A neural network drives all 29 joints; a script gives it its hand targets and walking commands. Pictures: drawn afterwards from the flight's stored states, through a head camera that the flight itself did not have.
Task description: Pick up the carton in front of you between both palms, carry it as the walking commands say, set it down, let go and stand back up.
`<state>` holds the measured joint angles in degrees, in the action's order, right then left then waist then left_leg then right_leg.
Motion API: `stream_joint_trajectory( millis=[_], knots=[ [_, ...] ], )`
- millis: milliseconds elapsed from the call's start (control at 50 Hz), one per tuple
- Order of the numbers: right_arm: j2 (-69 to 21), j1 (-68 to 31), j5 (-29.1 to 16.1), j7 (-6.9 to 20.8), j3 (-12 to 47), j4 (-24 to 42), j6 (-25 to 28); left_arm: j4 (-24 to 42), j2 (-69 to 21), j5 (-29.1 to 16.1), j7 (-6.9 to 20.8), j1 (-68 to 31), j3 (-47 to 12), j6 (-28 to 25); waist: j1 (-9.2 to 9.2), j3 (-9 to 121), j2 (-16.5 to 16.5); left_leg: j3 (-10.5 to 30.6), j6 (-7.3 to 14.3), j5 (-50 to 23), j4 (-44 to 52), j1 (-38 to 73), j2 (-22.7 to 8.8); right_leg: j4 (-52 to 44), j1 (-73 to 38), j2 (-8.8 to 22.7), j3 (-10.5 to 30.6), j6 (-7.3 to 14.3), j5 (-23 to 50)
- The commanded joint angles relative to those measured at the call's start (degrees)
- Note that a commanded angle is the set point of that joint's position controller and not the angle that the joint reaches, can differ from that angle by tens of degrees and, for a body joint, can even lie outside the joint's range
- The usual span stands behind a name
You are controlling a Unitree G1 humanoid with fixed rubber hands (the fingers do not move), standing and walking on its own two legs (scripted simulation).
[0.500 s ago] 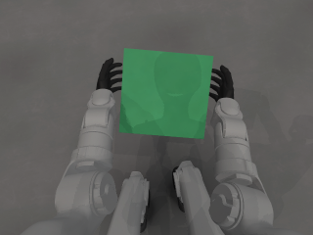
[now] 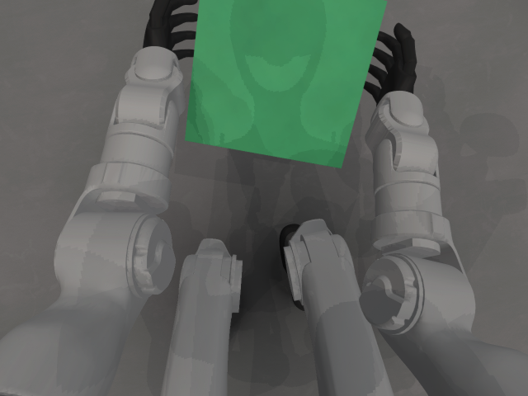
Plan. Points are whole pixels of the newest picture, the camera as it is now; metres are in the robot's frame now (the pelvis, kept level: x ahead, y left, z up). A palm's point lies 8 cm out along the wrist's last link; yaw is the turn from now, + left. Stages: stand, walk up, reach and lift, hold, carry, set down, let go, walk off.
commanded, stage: set down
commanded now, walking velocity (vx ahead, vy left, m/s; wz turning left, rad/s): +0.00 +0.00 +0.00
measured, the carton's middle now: (273, 76) +0.55 -0.07 -0.21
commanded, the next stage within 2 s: none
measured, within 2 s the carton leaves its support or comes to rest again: rests again in 1.26 s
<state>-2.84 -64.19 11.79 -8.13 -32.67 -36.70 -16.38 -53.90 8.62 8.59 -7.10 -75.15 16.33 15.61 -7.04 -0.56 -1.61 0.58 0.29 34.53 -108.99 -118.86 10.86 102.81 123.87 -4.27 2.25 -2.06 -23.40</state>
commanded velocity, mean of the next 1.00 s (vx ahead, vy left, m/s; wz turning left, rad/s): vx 0.00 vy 0.00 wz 0.00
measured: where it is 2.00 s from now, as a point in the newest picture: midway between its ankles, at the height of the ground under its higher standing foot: (262, 299)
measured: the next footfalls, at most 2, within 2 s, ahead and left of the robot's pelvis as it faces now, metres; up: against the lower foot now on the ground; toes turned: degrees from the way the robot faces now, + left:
none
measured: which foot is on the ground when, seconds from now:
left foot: down 0.00-1.00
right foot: down 0.00-1.00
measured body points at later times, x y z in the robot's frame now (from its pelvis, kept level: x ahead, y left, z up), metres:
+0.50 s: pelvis +0.00 +0.00 -0.07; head +0.37 +0.00 +0.19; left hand +0.60 +0.04 -0.22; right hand +0.50 -0.24 -0.22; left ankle +0.08 +0.09 -0.43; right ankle +0.14 -0.12 -0.43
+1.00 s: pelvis +0.00 +0.01 -0.08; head +0.37 +0.01 +0.18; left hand +0.60 +0.05 -0.23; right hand +0.51 -0.24 -0.22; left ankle +0.08 +0.09 -0.43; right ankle +0.14 -0.12 -0.43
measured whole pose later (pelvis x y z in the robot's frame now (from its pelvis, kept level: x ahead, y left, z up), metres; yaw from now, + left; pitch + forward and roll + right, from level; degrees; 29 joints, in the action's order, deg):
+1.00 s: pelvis +0.00 +0.01 -0.08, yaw -1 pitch +41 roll -4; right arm 4.9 -75.7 10.7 -0.1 -38.5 -47.2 -13.1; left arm -68.1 14.0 8.9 -3.7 -91.6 11.6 10.7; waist -9.2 -14.0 -0.4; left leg -0.6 2.5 38.6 -126.2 -128.1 10.0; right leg 118.2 131.8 -2.2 -0.9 -2.7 -27.7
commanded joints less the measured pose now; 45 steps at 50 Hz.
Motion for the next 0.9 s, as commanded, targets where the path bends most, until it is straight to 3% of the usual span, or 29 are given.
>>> stream_joint_trajectory(
  millis=[0,40,60,100,120,160,200,220,240,260,320,340,360,400,440,460,480,500,520,540,560,580,640,760,780,800,820,840,880],
  knots=[
    [-38.0,-40.5,-6.0,15.7,24.5,-1.1,1.8,-2.9,-52.1,-6.8,14.1,-32.3,-19.8,-2.4,-7.24,60.5,-7.3,1.1,-1.1,-12.3,10.2,18.2,-0.1,0.7,-40.7,-1.6,-6.3,0.3,16.6],
    [-37.9,-42.6,-6.5,16.3,23.4,-2.8,1.0,-4.6,-49.6,-5.0,13.7,-33.1,-16.6,-2.4,-3.06,58.2,-8.3,0.7,-0.6,-11.7,8.7,18.8,-0.3,1.9,-36.6,-1.2,-5.6,0.1,13.6],
    [-37.0,-45.2,-7.0,16.4,23.5,1.0,1.6,-5.9,-50.3,-5.3,13.3,-32.9,-17.4,-1.8,-5.22,60.4,-7.8,0.9,-0.7,-11.7,8.5,19.1,-0.7,1.8,-37.6,-1.0,-6.3,-0.6,14.1],
    [-36.5,-44.2,-8.0,16.1,25.0,-1.1,1.4,-5.9,-47.9,-6.7,12.9,-35.0,-19.3,-2.6,-5.79,60.7,-7.0,0.9,-0.9,-13.3,6.6,17.6,-0.5,3.1,-39.1,-0.7,-6.1,-0.7,17.1],
    [-34.8,-47.9,-10.4,16.3,26.4,4.7,2.5,-3.4,-47.6,-7.2,12.5,-35.1,-19.9,-2.9,-2.61,64.9,-8.5,-0.1,-0.6,-14.9,5.0,19.9,-0.2,5.0,-39.2,-0.6,-6.0,-1.1,17.7],
    [-35.6,-46.5,-11.1,16.1,27.8,2.7,2.1,-2.1,-47.8,-10.3,12.3,-38.4,-22.8,-3.7,-6.76,65.8,-5.7,0.7,-0.9,-16.5,3.0,19.7,-0.3,6.4,-41.6,-0.5,-6.8,-1.2,20.2],
    [-35.5,-46.9,-12.9,15.9,28.6,1.2,2.2,-1.4,-44.7,-11.1,11.8,-40.7,-24.6,-4.5,-5.63,63.6,-6.1,0.8,-0.6,-17.4,1.6,19.3,-0.6,8.2,-40.4,-0.4,-5.9,-1.2,21.2],
    [-35.3,-45.6,-13.2,16.0,28.1,0.9,2.5,0.6,-46.1,-12.3,11.8,-40.5,-25.9,-5.0,-7.59,63.9,-6.1,0.9,-0.6,-17.7,1.4,18.6,-0.4,8.3,-41.4,-0.5,-6.1,-0.8,22.3],
    [-35.7,-47.1,-13.2,15.9,28.0,0.7,2.4,-0.8,-42.8,-11.7,11.7,-43.2,-26.2,-4.9,-5.36,62.8,-6.7,0.8,-0.5,-17.7,0.6,20.2,-0.8,9.0,-39.2,-0.3,-5.7,-1.1,21.2],
    [-35.5,-46.3,-13.6,15.9,28.6,-0.6,1.9,-0.4,-41.9,-13.4,11.8,-43.8,-26.5,-5.3,-6.57,62.8,-5.3,-0.4,-0.6,-16.3,-1.2,19.2,-0.4,8.7,-41.1,-0.1,-6.1,-1.2,20.0],
    [-31.4,-49.7,-14.3,15.6,27.6,2.0,3.3,-2.9,-45.3,-15.0,11.5,-43.2,-27.8,-4.7,-10.28,62.9,-9.5,0.5,-0.4,-16.0,-1.3,20.6,-0.7,9.7,-38.7,-0.2,-6.7,-0.7,21.0],
    [-32.3,-48.5,-14.8,15.7,26.6,2.8,3.6,-3.5,-44.3,-13.1,11.6,-40.8,-26.6,-4.7,-6.44,59.0,-11.3,0.6,0.1,-18.5,-1.1,20.5,-1.1,10.0,-35.5,0.1,-6.2,-0.8,20.4],
    [-33.3,-43.8,-13.2,15.5,23.6,-4.8,2.9,-8.4,-43.3,-10.1,11.3,-37.6,-24.4,-4.3,-6.08,54.6,-13.7,-0.5,-0.4,-15.3,-1.5,17.7,-1.0,9.9,-33.6,-0.4,-5.4,-0.9,18.9],
    [-31.2,-45.7,-12.7,16.3,22.7,-3.7,2.7,-9.9,-43.2,-8.6,11.9,-33.6,-20.6,-4.1,-4.14,48.0,-12.5,1.0,0.1,-15.3,-0.4,13.4,-1.3,10.8,-31.4,0.2,-5.3,-1.0,18.8],
    [-31.6,-44.9,-10.2,16.6,20.2,-5.2,2.5,-13.5,-43.0,-7.2,12.5,-32.7,-18.0,-4.2,-5.81,45.9,-10.8,2.0,0.7,-14.6,-0.5,11.4,-1.6,11.0,-32.0,-0.2,-5.3,-0.8,17.7],
    [-31.9,-45.6,-10.6,16.8,19.7,-3.8,3.0,-11.4,-45.0,-7.5,12.6,-32.1,-17.8,-4.5,-5.16,47.6,-12.8,1.8,0.9,-16.5,-1.1,12.4,-1.4,11.5,-29.0,-0.4,-5.1,-0.5,17.6],
    [-31.0,-45.3,-11.1,16.9,22.2,-2.6,3.2,-9.5,-44.1,-8.5,12.8,-32.3,-19.1,-5.1,-6.38,49.8,-9.4,2.8,0.7,-17.6,-1.2,13.9,-1.4,11.5,-29.5,-1.0,-6.0,-0.4,19.0],
    [-32.4,-44.5,-11.1,17.2,21.4,-4.1,3.3,-9.5,-44.8,-8.7,12.5,-34.6,-19.5,-5.2,-5.83,49.0,-10.7,1.9,0.5,-18.3,-2.4,13.3,-1.1,11.7,-30.2,-0.5,-5.2,-0.1,19.6],
    [-30.8,-46.0,-10.9,17.0,22.5,-4.3,3.1,-9.3,-44.8,-9.9,12.6,-34.2,-19.7,-5.4,-7.87,48.6,-8.2,2.9,0.8,-16.9,-1.9,11.9,-1.5,11.9,-28.6,-0.5,-5.9,-0.6,18.6],
    [-33.6,-41.7,-10.0,17.3,20.6,-6.7,3.1,-10.7,-42.0,-8.3,12.5,-35.3,-19.4,-5.7,-7.20,46.5,-7.1,2.3,1.0,-15.7,-2.7,10.5,-1.3,11.8,-28.6,-0.6,-5.6,-0.1,17.9],
    [-30.1,-43.5,-9.4,17.7,20.4,-5.6,3.3,-12.5,-44.4,-7.8,12.6,-31.9,-18.0,-5.0,-6.70,45.5,-9.8,2.3,0.9,-16.6,-1.9,12.1,-1.1,12.0,-26.5,-0.5,-6.1,-0.4,16.6],
    [-30.8,-40.1,-9.0,17.8,19.8,-8.4,2.8,-12.0,-41.5,-8.7,12.4,-33.2,-19.5,-5.2,-7.72,43.9,-8.4,2.7,0.6,-15.7,-1.6,11.5,-1.4,11.9,-25.3,0.0,-6.1,-0.4,16.0],
    [-29.0,-39.6,-8.1,17.9,17.7,-9.4,2.6,-14.0,-38.5,-5.2,12.3,-31.2,-15.5,-4.8,-3.86,38.0,-9.2,2.6,1.5,-11.9,-1.3,8.9,-1.8,12.2,-22.9,-0.5,-4.5,0.1,12.3],
    [-26.4,-38.2,-5.3,17.6,14.0,-11.2,2.2,-16.4,-34.5,-4.0,12.9,-31.9,-15.1,-3.8,-6.10,33.4,-8.1,3.1,1.8,-9.0,-1.8,6.5,-2.3,10.9,-22.6,-0.2,-4.2,0.6,9.2],
    [-26.6,-36.1,-5.0,17.7,12.3,-11.5,2.5,-14.4,-34.9,-3.7,13.0,-30.6,-15.3,-4.0,-5.51,34.9,-9.0,4.0,2.3,-10.8,-0.7,8.4,-2.7,12.2,-19.4,-0.9,-6.0,-0.2,8.9],
    [-25.6,-37.5,-5.0,17.8,12.5,-11.5,2.4,-15.5,-33.6,-2.5,12.8,-30.1,-14.1,-3.8,-2.86,31.8,-9.7,3.1,2.0,-10.8,-1.3,8.3,-2.4,11.0,-18.3,-1.0,-4.0,0.2,8.4],
    [-23.7,-35.5,-4.1,18.1,11.9,-12.1,2.2,-16.5,-34.3,-2.6,13.1,-27.4,-14.1,-3.7,-4.92,33.8,-9.5,4.3,1.6,-12.0,-1.1,9.6,-2.9,12.0,-19.1,-0.1,-5.2,0.1,8.3],
    [-25.3,-36.1,-5.0,18.1,12.3,-11.3,2.5,-15.6,-33.2,-3.1,13.1,-28.8,-14.4,-3.9,-2.73,33.1,-9.7,4.0,1.8,-13.0,-1.7,9.6,-2.7,12.5,-17.7,-0.3,-3.9,0.4,8.6],
    [-24.0,-35.3,-3.7,18.0,11.1,-13.3,2.3,-17.4,-32.7,-1.6,13.3,-27.4,-11.6,-3.6,-3.69,31.8,-7.7,4.4,1.9,-12.4,-1.6,8.6,-2.8,12.1,-17.5,-0.5,-4.5,0.4,8.0]
  ],
)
